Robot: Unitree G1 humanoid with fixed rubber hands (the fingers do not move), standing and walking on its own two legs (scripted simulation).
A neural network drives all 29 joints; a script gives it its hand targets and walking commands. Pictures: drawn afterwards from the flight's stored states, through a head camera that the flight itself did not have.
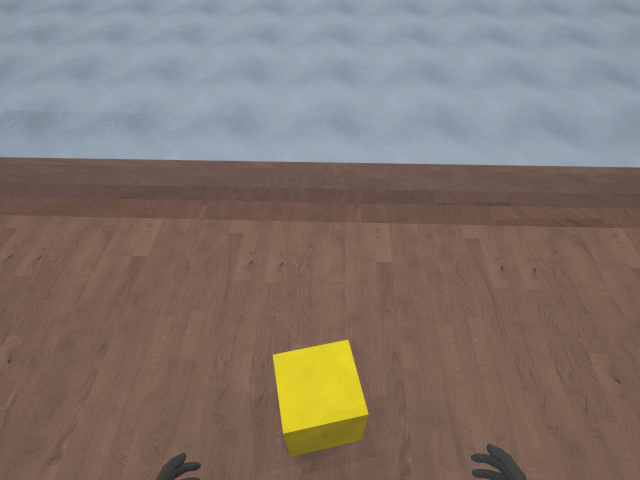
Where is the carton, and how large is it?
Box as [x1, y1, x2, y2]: [273, 340, 368, 456]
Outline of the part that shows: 348,340 273,355 283,434 291,456 361,439 368,414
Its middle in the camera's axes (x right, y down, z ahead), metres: -0.01 +0.45 +1.08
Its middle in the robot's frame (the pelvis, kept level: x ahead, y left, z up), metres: +0.42 +0.03 -0.64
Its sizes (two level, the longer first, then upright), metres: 0.210 0.200 0.250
